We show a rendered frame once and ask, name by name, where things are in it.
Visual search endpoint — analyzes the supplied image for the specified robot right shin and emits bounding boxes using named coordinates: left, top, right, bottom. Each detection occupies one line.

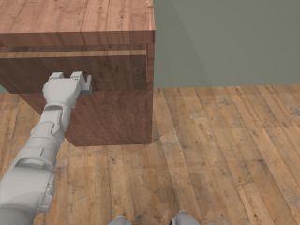
left=176, top=210, right=188, bottom=216

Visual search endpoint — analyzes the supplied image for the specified handle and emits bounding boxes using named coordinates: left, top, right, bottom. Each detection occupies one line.
left=42, top=75, right=93, bottom=96

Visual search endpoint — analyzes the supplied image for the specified robot left hand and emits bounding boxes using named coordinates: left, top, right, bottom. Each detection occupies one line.
left=43, top=71, right=85, bottom=109

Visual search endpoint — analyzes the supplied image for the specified robot left forearm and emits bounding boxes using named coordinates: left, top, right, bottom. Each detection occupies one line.
left=0, top=102, right=71, bottom=192

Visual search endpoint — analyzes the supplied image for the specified robot left upper arm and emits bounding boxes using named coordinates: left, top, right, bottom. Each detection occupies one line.
left=0, top=166, right=56, bottom=225

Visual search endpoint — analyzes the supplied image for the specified right robot thigh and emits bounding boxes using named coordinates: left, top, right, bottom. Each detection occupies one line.
left=172, top=214, right=200, bottom=225

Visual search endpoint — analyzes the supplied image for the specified cabinet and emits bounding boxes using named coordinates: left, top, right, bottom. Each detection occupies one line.
left=0, top=0, right=156, bottom=147

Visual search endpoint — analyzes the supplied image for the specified drawer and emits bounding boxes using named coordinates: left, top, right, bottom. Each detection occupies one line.
left=0, top=43, right=147, bottom=94

